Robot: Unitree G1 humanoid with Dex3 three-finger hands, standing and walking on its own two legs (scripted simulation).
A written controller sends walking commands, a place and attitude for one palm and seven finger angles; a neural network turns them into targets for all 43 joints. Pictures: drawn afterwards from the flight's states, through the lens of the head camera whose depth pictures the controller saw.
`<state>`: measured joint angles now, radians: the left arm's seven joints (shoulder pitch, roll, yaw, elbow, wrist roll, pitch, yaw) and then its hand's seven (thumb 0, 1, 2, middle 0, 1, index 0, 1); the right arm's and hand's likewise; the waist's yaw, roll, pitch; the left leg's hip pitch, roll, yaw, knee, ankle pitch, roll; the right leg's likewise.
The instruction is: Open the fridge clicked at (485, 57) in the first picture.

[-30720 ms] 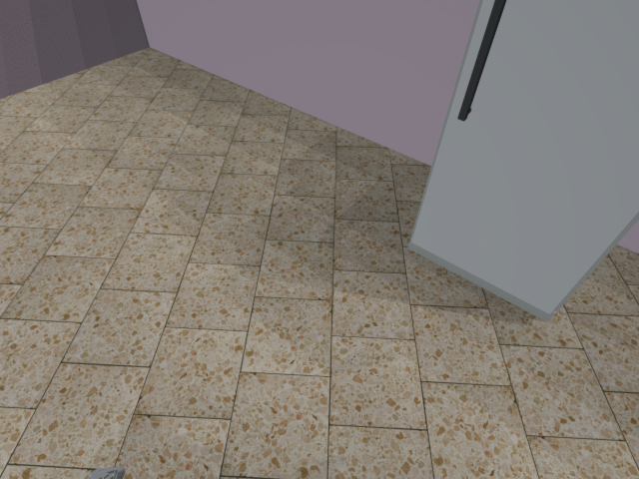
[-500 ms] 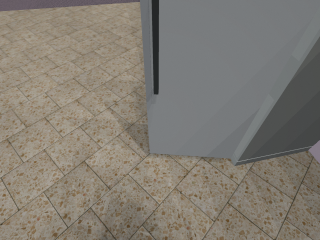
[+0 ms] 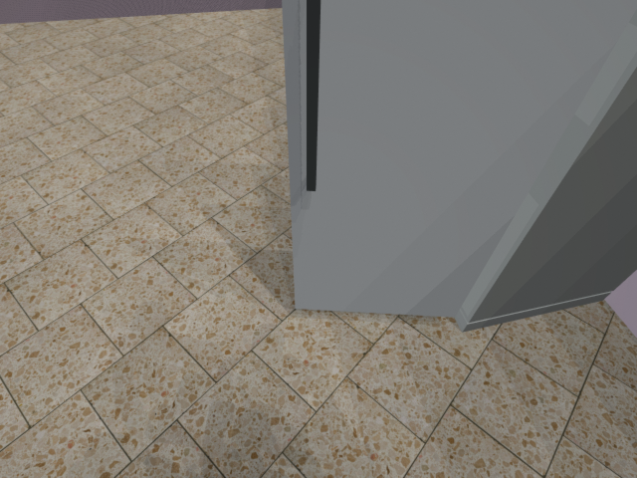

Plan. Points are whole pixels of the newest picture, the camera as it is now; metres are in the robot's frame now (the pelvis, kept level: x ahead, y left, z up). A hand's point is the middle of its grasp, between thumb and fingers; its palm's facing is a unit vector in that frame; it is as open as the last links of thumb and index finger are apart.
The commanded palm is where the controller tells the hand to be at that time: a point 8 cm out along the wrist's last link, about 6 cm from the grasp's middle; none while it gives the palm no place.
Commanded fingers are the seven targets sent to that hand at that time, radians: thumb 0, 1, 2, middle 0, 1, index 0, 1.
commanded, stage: look to check the result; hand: left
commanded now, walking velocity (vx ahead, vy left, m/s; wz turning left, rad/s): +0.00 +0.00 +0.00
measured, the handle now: (313, 76) +0.71 +0.05 +0.15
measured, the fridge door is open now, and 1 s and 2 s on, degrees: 74 74 74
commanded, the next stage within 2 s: stand and wait in 0.50 s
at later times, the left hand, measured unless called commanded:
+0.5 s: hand out of the picture +0.02 +0.18 -0.18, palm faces +0.00 -0.98 -0.20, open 7.4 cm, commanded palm none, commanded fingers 0.00 0.90 0.90 -0.20 -0.30 -0.20 -0.30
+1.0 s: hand out of the picture +0.06 +0.19 -0.17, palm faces -0.01 -0.98 -0.22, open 7.4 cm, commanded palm none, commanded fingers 0.00 0.90 0.90 -0.20 -0.30 -0.20 -0.30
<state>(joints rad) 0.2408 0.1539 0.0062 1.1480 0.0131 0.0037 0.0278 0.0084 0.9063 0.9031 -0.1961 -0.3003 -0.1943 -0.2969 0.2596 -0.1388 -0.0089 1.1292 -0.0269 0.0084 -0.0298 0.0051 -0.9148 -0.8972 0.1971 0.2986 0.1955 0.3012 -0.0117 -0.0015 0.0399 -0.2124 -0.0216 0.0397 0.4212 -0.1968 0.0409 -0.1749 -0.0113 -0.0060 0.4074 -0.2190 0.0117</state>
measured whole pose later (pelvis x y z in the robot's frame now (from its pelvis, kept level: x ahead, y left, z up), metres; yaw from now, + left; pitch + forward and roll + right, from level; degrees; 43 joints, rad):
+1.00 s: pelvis +0.03 +0.00 +0.00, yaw +0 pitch -1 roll +0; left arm 0.18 0.21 0.01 1.15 0.01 -0.01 0.02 0.01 0.90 0.90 -0.20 -0.30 -0.20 -0.30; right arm 0.17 -0.20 -0.01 1.14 -0.02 0.00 -0.03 0.00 -0.91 -0.90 0.20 0.30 0.20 0.30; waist -0.01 -0.01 0.05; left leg -0.15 -0.02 0.04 0.37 -0.21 0.04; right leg -0.11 -0.01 0.00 0.35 -0.23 0.01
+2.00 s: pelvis +0.03 +0.00 +0.01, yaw +0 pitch -1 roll +0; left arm 0.16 0.25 0.01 1.15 0.01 -0.01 0.01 0.01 0.90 0.90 -0.20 -0.30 -0.20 -0.30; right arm 0.15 -0.24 -0.01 1.15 -0.02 -0.01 -0.02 0.00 -0.91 -0.90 0.20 0.30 0.20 0.30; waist -0.01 -0.02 0.05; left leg -0.12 -0.02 0.04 0.33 -0.20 0.04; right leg -0.08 -0.01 0.00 0.31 -0.21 0.01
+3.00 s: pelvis +0.03 +0.00 +0.01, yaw -1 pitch -1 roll +0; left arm 0.14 0.27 0.00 1.15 0.01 -0.01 0.01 0.01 0.90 0.90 -0.20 -0.30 -0.20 -0.30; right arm 0.13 -0.26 0.00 1.15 -0.02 -0.01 -0.02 0.00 -0.91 -0.90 0.20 0.30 0.20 0.30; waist -0.01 -0.01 0.06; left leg -0.11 -0.02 0.05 0.31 -0.19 0.03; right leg -0.08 -0.01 0.00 0.30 -0.21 0.01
